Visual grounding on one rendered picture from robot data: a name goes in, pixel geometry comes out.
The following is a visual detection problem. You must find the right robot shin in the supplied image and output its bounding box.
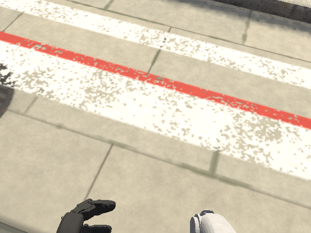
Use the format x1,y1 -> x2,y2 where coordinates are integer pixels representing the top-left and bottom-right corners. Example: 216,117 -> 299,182
200,210 -> 214,216

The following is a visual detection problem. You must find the left robot hand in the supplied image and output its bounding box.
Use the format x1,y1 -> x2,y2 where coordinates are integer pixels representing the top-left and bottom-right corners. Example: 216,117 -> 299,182
56,198 -> 116,233

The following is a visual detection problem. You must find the robot right thigh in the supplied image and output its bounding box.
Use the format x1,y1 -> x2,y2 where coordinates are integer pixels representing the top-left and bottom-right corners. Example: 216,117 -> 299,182
190,213 -> 236,233

